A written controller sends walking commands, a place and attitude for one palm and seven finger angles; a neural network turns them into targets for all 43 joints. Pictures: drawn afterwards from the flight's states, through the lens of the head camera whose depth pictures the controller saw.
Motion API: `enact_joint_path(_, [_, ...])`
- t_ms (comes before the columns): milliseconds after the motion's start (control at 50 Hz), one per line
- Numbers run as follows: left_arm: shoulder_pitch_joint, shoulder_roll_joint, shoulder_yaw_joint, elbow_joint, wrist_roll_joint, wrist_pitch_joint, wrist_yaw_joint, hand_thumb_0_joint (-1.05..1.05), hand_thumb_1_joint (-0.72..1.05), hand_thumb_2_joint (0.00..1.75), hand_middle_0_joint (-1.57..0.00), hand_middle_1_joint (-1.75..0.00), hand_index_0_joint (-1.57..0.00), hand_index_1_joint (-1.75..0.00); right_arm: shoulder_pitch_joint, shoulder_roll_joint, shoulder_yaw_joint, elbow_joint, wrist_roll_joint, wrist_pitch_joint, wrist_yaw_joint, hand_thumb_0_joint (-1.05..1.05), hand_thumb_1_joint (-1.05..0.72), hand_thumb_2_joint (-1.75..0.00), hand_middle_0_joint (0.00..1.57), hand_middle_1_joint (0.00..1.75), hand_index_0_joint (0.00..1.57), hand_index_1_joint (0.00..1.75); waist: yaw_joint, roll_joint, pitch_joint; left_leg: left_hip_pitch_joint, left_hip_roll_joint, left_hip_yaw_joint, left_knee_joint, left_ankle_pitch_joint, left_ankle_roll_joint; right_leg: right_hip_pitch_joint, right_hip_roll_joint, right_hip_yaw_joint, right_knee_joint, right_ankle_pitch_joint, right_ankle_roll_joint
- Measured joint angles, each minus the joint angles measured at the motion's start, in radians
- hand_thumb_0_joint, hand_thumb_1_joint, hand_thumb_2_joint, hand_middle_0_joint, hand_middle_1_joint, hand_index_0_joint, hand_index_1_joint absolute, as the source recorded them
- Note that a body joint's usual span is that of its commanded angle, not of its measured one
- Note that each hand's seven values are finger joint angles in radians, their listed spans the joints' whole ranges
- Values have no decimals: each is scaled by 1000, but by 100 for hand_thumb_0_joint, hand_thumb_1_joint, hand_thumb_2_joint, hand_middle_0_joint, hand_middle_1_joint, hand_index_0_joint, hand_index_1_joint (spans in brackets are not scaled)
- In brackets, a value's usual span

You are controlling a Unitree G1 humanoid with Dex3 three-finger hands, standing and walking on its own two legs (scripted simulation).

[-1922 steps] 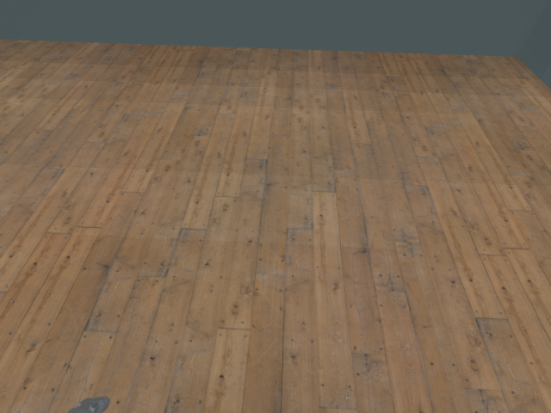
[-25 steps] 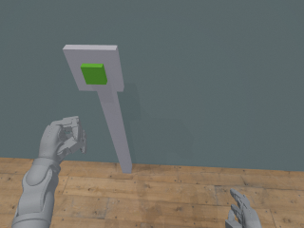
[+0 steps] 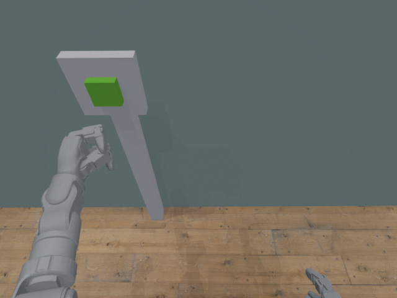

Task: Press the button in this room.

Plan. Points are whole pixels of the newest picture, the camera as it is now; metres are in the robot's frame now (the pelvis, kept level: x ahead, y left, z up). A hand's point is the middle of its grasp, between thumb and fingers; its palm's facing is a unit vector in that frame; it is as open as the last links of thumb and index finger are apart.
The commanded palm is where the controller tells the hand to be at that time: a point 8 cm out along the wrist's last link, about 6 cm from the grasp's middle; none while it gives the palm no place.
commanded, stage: aim a knuckle at the button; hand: left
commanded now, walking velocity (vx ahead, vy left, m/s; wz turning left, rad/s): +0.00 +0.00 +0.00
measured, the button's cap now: (105, 91) +0.55 +0.25 +0.11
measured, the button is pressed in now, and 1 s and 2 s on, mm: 0 0 3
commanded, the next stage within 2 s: press the button with the knuckle in 1.10 s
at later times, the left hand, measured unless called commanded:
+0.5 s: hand (118, 126) +0.45 +0.20 +0.09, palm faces +0.04 -1.00 -0.01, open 3.1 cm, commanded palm +0.41 +0.25 +0.09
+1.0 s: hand (113, 131) +0.44 +0.21 +0.09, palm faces +0.05 -1.00 +0.00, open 3.1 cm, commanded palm +0.41 +0.26 +0.09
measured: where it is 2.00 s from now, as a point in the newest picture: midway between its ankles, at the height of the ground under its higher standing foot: outside the picture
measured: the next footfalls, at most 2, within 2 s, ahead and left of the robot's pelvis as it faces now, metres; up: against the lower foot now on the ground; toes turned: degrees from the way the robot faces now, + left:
none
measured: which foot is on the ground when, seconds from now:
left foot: down 0.00-1.00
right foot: down 0.00-1.00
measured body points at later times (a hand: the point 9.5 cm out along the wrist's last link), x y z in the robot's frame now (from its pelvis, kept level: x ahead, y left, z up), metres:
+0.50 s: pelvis +0.00 +0.00 -0.01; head +0.06 +0.00 +0.44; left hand +0.44 +0.25 +0.09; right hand +0.04 -0.27 -0.13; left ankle +0.01 +0.13 -0.72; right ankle -0.01 -0.11 -0.72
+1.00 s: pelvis +0.00 +0.01 -0.01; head +0.05 +0.01 +0.44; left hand +0.43 +0.26 +0.09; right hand +0.07 -0.26 -0.12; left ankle +0.01 +0.13 -0.72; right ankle -0.01 -0.11 -0.72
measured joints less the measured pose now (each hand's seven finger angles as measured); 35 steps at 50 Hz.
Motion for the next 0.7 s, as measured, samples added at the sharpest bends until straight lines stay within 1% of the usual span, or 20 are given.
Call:
enact_joint_path(80, [-59,17,21,74,3,-26,-9,2,90,90,-130,-150,-130,-150,11,2,-1,-3,-1,19,6,1,-90,-89,20,30,20,30,-10,-2,-10,-15,4,4,5,-3,-1,-17,4,4,4,0,-1])
enact_joint_path(160, [-126,39,33,170,9,-36,-18,2,90,90,-130,-150,-130,-150,26,-3,-2,-6,0,42,10,1,-90,-89,20,30,20,30,-20,-2,-15,-39,6,3,19,-7,-1,-40,5,4,15,-3,-1])
enact_joint_path(320, [-259,73,60,328,36,-89,-20,2,90,90,-130,-150,-130,-150,54,-10,-9,7,-7,79,15,1,-90,-89,20,30,20,30,-41,-10,-15,-101,9,2,55,-17,1,-100,7,6,45,-8,-1])
enact_joint_path(400, [-312,93,80,388,48,-116,-21,2,90,90,-130,-150,-130,-150,72,-11,-13,13,-12,97,21,1,-90,-89,20,30,20,30,-55,-11,-21,-130,13,6,70,-22,3,-129,9,10,57,-10,0])
enact_joint_path(460, [-352,112,90,443,55,-126,-24,2,90,90,-130,-150,-130,-150,85,-12,-14,13,-14,111,25,1,-90,-89,20,30,20,30,-66,-11,-26,-151,15,8,82,-27,4,-151,11,13,66,-11,1])
enact_joint_path(540, [-340,116,107,431,56,-136,-28,2,90,90,-130,-150,-130,-150,108,-12,-22,2,-17,132,34,1,-90,-89,20,30,20,30,-73,-8,-36,-165,19,19,87,-32,6,-169,15,25,69,-10,3])
enact_joint_path(620, [-301,101,110,397,46,-136,-27,2,90,90,-130,-150,-130,-150,124,-8,-24,-8,-14,149,39,1,-90,-89,20,30,20,30,-71,-4,-42,-159,21,27,84,-35,8,-167,17,33,65,-10,6])
enact_joint_path(700, [-273,93,116,371,53,-127,-15,2,90,90,-130,-150,-130,-150,121,-1,-21,-17,-12,158,38,1,-90,-89,20,30,20,30,-70,-8,-41,-155,22,27,84,-36,9,-161,18,33,62,-9,7])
